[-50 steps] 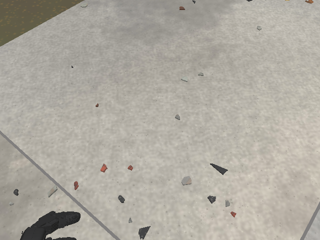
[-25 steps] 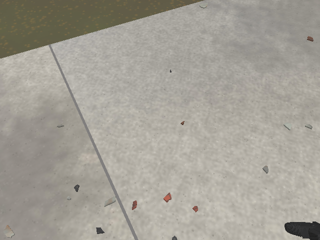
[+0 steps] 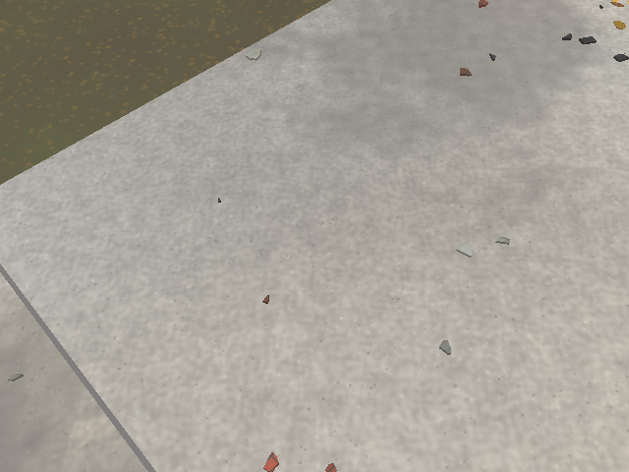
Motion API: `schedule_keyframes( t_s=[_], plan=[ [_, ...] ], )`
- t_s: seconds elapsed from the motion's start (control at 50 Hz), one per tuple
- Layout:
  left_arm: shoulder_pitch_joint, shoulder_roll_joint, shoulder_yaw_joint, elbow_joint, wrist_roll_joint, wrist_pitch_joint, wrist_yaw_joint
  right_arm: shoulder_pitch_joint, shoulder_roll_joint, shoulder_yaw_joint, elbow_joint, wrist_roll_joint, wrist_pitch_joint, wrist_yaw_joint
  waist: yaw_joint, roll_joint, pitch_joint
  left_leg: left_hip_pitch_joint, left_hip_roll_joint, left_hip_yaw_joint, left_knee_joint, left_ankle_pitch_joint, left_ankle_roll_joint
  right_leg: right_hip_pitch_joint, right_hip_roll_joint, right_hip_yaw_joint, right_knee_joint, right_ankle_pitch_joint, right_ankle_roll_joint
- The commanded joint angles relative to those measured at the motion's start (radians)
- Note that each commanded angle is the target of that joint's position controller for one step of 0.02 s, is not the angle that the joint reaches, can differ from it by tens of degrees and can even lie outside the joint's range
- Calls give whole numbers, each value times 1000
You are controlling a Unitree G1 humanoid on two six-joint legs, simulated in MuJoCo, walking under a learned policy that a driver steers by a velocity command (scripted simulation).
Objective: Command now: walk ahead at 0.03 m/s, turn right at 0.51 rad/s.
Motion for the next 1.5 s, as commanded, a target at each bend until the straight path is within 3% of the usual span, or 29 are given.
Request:
schedule_keyframes(
  t_s=[0.02,0.04,0.08,0.1,0.36,0.42,0.44,0.48,0.5,0.52,0.58,0.64,0.8,0.86,0.88,0.9,0.92,0.94,0.96,1.02,1.1,1.2,1.3,1.36,1.4,1.42,1.44,1.46,1.5],
  plan=[
    [131,295,71,-48,29,-18,18,-62,-63,-15,-103,-38,-13,1,34,-338,-158,-362,-98,-109,463,-403,-75,332,-358,545,-183,846,-318],
    [135,246,59,-54,39,-40,8,-100,-102,-27,-99,-26,-13,2,64,-168,-210,-391,-88,-258,612,-421,-69,331,-336,497,-190,793,-351],
    [37,207,52,-66,11,-65,15,-68,-100,-33,-70,1,-10,-6,8,-106,-164,-431,-61,-304,606,-258,-52,299,-230,358,-188,645,-246],
    [-2,176,41,-74,-8,-63,23,-63,-121,-40,-64,-7,-8,-15,-6,-108,-148,-430,-53,-315,578,-202,-56,279,-213,342,-193,615,-218],
    [-38,201,42,-94,0,-26,39,-59,-103,-32,-55,6,-33,5,8,-178,-135,-161,-131,-337,149,-81,-80,146,-140,466,-170,409,-200],
    [-71,178,30,-106,-13,-19,43,8,-103,-36,-39,16,-53,23,-38,-175,-143,3,-138,-309,-77,23,-43,68,-82,515,-159,46,-159],
    [-71,156,21,-110,-11,-19,46,47,-112,-41,-25,16,-59,24,-60,-150,-136,115,-113,-313,-165,68,-21,-11,-37,499,-123,-95,-125],
    [-35,77,1,-149,-14,-36,42,176,-250,-66,1,-25,-63,18,-50,214,-126,301,261,-830,-331,-257,192,-389,180,231,291,-390,-36],
    [-58,148,16,-162,-11,-53,38,124,-221,-59,-20,-38,-79,22,-43,202,-52,225,318,-915,-371,-386,258,-462,81,254,440,-319,-23],
    [-48,196,33,-146,-13,-57,33,66,-164,-45,-40,-25,-88,15,-27,167,-12,197,268,-808,-374,-399,227,-471,45,238,493,-236,-13],
    [-41,146,29,-125,-2,-61,20,71,-118,-27,-42,1,-92,-5,-45,126,4,207,170,-588,-391,-237,152,-482,4,188,539,-63,36],
    [-67,75,7,-138,-8,-84,9,170,-118,-25,-8,-6,-108,2,-81,104,2,227,145,-479,-416,-105,170,-476,4,159,453,31,53],
    [-167,53,-20,-183,-11,-107,-21,244,-188,-38,31,25,-102,30,-104,125,27,165,166,-339,-400,91,182,-224,-3,22,52,76,34],
    [-39,97,2,-151,-14,-108,-23,227,-196,-36,42,38,-89,33,-1,116,-18,138,175,-303,-267,322,147,12,41,-11,-69,105,-31],
    [105,143,30,-104,-14,-106,-15,237,-162,-23,48,33,-89,32,65,76,-106,95,123,-241,-81,464,114,212,59,-9,-92,107,-63],
    [287,208,52,-70,-6,-100,-1,227,-103,3,24,8,-94,33,144,-41,-247,-83,70,-183,237,295,61,483,-108,194,-93,39,-121],
    [328,298,61,-64,4,-100,-1,268,-6,32,-25,-1,-115,31,93,-327,-330,-423,-101,-201,567,-253,8,660,-340,703,-249,-182,-269],
    [302,209,36,-70,2,-114,-8,219,-117,5,-19,26,-133,33,116,-214,-285,-517,-63,-332,710,-281,17,595,-345,764,-309,-249,-279],
    [234,161,18,-76,4,-122,-12,177,-147,-5,-38,44,-142,40,88,-202,-175,-572,-12,-326,727,-195,43,509,-313,622,-310,-193,-248],
    [107,87,-4,-92,18,-132,-17,156,-117,-5,-25,14,-133,41,10,-118,-63,-455,65,-320,602,3,43,265,-199,374,-376,70,-203],
    [111,107,3,-69,12,-150,-8,130,-71,6,-34,3,-101,45,-23,-75,-26,-454,62,-302,469,120,0,192,-177,244,-438,279,-220],
    [179,135,9,-26,4,-146,8,-61,-35,30,-92,3,-111,60,34,-66,24,-391,8,-255,125,379,-12,157,-131,126,-468,285,-182],
    [258,152,16,32,-9,-129,14,-170,-55,32,-142,10,-120,85,49,-61,44,-403,-23,-271,-17,359,35,323,-199,130,-407,334,-162],
    [251,176,23,43,-5,-111,21,-104,-97,16,-133,8,-122,89,-3,-99,-22,-282,-73,-233,-31,230,77,410,-211,124,-276,640,-131],
    [240,158,11,37,5,-96,28,163,-174,-24,-61,6,-117,72,-136,-94,-209,126,-88,-217,-20,246,139,299,-133,65,73,789,-80],
    [343,64,-20,7,17,-108,22,299,-269,-46,-42,-17,-113,62,-121,80,-386,551,171,-588,11,191,274,-70,-25,34,461,421,-20],
    [392,11,-39,28,10,-130,14,336,-242,-38,-21,-1,-111,70,-107,236,-498,696,293,-982,-164,-19,362,-296,117,149,682,-318,8],
    [275,120,-12,9,-21,-147,6,293,-171,-16,-25,13,-111,67,-133,162,-361,611,258,-922,-223,-134,307,-414,58,206,766,-309,-6],
    [142,133,-9,-31,-23,-161,10,149,-124,-1,-47,3,-110,60,-83,41,-136,306,195,-683,-280,-10,253,-423,-42,139,686,-127,-18]
  ],
)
